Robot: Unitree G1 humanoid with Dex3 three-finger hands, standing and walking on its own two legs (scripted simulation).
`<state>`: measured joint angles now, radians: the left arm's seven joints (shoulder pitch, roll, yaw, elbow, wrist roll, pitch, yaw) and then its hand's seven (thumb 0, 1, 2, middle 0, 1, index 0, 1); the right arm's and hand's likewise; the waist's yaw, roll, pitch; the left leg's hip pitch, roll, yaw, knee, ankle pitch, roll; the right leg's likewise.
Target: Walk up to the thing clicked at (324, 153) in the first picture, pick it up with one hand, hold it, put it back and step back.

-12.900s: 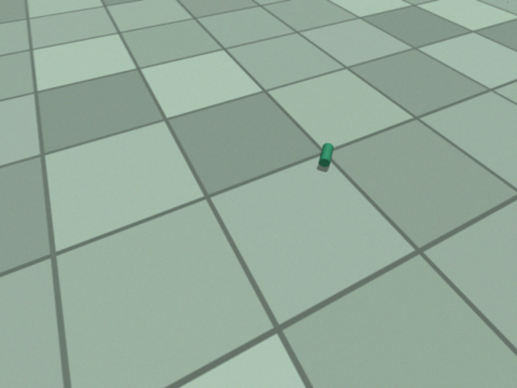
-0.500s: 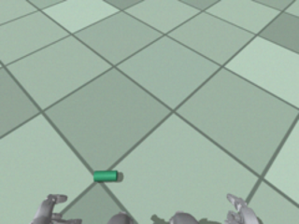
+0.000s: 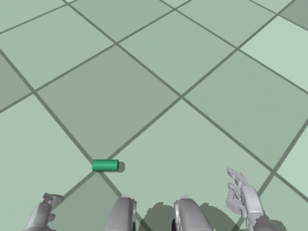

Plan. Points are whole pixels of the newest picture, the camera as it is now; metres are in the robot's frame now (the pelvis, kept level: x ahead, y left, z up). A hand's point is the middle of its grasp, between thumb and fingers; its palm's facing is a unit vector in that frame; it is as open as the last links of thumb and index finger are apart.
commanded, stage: rise first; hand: left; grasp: from above
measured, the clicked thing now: (105, 165) +0.42 +0.26 -0.63
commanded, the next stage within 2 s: approach in 1.86 s
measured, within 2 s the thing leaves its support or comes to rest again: neither
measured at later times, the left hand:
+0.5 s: hand (74, 193) +0.24 +0.30 -0.32, palm faces -0.45 -0.42 -0.79, open 13.9 cm
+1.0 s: hand (83, 178) +0.31 +0.31 -0.44, palm faces -0.46 -0.11 -0.88, open 14.1 cm
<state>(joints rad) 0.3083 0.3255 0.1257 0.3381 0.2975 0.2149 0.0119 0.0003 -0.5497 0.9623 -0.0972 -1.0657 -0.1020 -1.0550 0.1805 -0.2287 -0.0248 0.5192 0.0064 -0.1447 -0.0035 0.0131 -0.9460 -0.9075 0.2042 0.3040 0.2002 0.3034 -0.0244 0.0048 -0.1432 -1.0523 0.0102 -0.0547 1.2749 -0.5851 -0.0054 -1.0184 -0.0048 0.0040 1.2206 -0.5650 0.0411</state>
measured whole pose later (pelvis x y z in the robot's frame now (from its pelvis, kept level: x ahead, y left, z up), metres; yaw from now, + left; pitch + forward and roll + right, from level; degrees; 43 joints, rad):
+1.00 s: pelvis -0.09 +0.00 -0.30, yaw -5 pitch +32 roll -7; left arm -0.63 0.73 0.19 1.15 1.17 -0.39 0.26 0.00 -0.51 1.03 -0.09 -0.99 -0.08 -0.99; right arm 0.14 -0.28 -0.02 0.76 -0.09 -0.02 0.10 0.01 -0.90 -0.90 0.20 0.30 0.20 0.30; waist -0.10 -0.01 -0.10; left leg -2.19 -0.02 -0.13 2.30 -0.67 -0.02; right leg -2.13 0.03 -0.03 2.21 -0.66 0.05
